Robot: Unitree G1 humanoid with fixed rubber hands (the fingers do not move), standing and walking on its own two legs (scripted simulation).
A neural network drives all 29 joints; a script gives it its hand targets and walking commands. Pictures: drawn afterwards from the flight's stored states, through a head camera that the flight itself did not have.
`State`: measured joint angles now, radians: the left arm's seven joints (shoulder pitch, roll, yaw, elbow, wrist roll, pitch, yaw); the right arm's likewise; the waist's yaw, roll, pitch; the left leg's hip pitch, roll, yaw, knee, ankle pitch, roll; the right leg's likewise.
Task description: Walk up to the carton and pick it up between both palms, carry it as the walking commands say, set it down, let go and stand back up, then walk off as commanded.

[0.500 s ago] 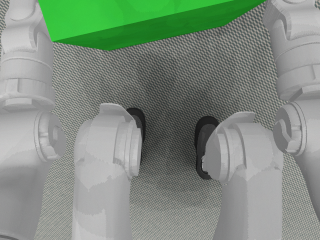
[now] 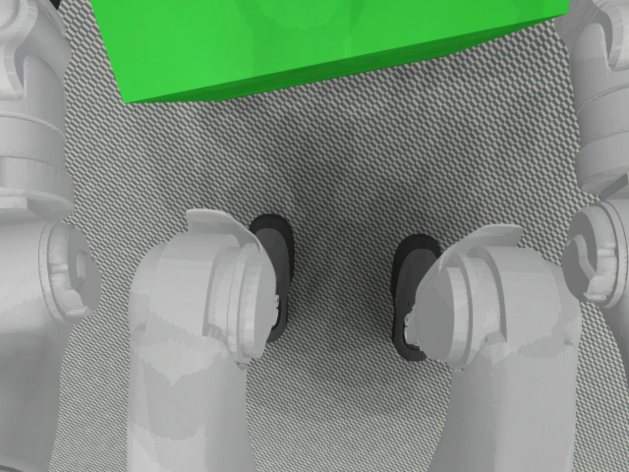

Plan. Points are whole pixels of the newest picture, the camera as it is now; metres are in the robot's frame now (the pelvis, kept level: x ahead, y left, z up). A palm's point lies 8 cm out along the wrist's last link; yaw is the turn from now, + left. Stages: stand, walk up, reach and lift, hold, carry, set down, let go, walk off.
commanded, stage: set down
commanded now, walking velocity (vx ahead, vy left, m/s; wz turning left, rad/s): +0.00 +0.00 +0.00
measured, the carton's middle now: out of the picture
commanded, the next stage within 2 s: let go in 1.26 s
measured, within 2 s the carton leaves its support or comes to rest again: neither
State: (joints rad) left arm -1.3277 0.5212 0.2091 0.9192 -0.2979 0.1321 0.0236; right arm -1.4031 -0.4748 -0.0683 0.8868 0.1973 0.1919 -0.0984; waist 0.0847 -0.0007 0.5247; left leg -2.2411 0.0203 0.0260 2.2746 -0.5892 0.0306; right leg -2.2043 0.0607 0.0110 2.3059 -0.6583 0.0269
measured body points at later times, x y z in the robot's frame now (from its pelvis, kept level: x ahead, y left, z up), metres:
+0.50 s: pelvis -0.01 -0.01 +0.10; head +0.37 +0.03 +0.32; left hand +0.52 +0.31 -0.03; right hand +0.58 -0.16 -0.05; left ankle +0.11 +0.11 -0.32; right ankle +0.10 -0.12 -0.32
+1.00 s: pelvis -0.01 -0.01 +0.23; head +0.37 +0.03 +0.45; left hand +0.52 +0.32 +0.11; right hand +0.59 -0.16 +0.09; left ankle +0.11 +0.11 -0.32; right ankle +0.10 -0.12 -0.32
